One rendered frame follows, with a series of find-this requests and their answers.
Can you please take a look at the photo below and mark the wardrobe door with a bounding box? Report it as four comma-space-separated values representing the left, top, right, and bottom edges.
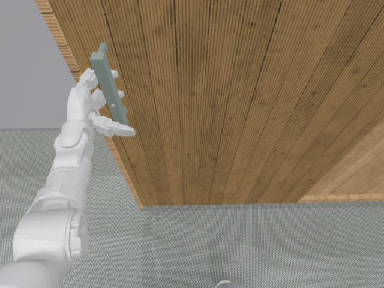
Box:
305, 118, 384, 196
48, 0, 384, 206

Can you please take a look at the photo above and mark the handle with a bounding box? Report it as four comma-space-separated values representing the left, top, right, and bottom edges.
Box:
89, 42, 128, 125

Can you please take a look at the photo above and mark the left robot forearm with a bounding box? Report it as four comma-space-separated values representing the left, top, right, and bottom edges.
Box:
13, 121, 94, 261

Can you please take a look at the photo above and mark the left robot upper arm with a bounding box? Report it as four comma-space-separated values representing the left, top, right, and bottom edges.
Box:
0, 208, 90, 288

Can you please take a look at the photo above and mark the left robot hand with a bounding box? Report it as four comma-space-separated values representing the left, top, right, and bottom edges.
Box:
67, 68, 136, 137

